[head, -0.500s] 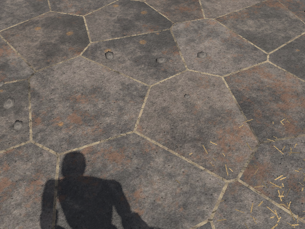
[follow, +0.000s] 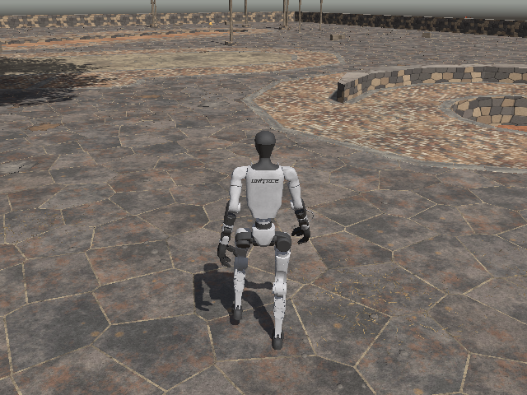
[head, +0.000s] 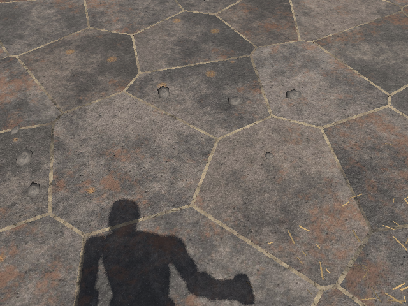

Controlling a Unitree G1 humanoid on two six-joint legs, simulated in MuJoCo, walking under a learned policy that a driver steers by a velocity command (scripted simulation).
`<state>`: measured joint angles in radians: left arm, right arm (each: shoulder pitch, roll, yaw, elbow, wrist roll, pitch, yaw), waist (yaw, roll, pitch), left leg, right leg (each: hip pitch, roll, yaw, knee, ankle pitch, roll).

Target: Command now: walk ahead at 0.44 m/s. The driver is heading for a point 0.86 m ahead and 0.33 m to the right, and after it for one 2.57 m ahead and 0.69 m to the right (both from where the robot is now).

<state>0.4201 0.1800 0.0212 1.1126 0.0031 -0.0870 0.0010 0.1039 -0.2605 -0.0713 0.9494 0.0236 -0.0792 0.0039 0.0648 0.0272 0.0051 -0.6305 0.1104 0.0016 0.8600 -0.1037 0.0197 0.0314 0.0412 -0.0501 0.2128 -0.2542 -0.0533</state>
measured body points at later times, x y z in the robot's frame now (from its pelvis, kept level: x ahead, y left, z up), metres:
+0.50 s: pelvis +0.28 +0.07 +0.00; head +0.29 +0.06 +0.45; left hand +0.44 +0.32 -0.12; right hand +0.26 -0.20 -0.14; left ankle +0.28 +0.15 -0.75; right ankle +0.35 -0.12 -0.66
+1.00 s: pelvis +0.54 -0.07 +0.00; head +0.57 -0.09 +0.45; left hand +0.72 +0.15 -0.12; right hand +0.58 -0.39 -0.11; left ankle +0.68 +0.08 -0.67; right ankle +0.53 -0.12 -0.75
